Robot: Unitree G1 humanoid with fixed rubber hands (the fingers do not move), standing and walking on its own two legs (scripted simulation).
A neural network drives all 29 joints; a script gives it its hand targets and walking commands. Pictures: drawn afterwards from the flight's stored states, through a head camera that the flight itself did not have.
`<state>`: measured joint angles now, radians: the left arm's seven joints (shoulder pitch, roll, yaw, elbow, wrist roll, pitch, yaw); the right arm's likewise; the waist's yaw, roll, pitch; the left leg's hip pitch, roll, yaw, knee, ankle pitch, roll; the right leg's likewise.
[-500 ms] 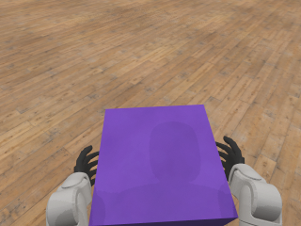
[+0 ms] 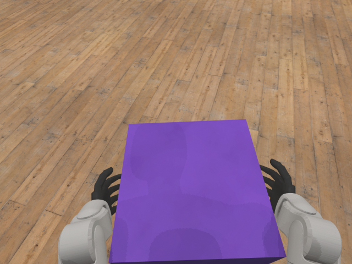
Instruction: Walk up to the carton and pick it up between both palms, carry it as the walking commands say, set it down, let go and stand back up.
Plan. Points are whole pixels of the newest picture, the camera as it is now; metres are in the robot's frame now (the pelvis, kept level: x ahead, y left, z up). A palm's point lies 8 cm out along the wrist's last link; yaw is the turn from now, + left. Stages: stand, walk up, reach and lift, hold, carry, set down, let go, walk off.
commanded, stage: carry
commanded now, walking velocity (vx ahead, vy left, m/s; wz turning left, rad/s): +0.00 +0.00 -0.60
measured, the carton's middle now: (190, 200) +0.29 -0.02 -0.02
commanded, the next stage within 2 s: none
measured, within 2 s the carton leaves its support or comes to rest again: neither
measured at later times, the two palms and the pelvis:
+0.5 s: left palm (132, 190) +0.28 +0.10 +0.08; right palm (331, 225) +0.19 -0.24 +0.08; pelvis -0.03 -0.01 +0.00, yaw -18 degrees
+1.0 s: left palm (179, 214) +0.23 +0.01 +0.06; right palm out of the picture +0.04 -0.29 +0.09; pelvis -0.07 -0.01 +0.00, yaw -36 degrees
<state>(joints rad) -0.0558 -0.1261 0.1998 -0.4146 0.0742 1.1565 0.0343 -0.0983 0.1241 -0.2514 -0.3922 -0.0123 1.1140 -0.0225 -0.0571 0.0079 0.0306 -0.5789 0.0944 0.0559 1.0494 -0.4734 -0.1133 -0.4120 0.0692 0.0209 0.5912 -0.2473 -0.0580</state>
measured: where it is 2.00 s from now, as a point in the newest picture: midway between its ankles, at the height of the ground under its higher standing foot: outside the picture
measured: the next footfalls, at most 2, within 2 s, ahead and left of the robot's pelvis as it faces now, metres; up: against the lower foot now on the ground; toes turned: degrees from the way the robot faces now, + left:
left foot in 0.18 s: +0.07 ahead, +0.11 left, +0.00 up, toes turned -2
right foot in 0.54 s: -0.03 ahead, -0.15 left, +0.00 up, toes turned -24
